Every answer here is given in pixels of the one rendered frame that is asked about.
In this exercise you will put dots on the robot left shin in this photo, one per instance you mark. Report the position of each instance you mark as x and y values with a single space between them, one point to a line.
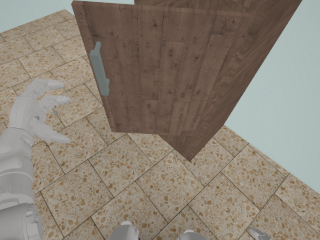
126 223

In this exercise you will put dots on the robot left hand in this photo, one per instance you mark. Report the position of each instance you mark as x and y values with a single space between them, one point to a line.
25 109

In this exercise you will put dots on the handle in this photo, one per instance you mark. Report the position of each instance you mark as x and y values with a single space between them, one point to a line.
99 71

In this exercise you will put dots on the robot right hand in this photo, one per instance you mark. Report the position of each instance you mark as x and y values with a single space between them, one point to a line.
258 235

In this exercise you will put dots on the robot shin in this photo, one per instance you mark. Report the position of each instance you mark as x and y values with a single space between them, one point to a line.
188 230
126 223

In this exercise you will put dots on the cupboard door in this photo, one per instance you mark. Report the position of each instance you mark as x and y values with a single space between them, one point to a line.
164 64

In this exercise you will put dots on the robot right shin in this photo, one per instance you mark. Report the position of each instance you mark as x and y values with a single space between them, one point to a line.
188 230

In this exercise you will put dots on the robot left forearm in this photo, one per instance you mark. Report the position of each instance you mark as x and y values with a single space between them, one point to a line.
16 168

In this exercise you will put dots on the left robot upper arm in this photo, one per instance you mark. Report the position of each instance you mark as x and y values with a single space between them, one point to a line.
21 222

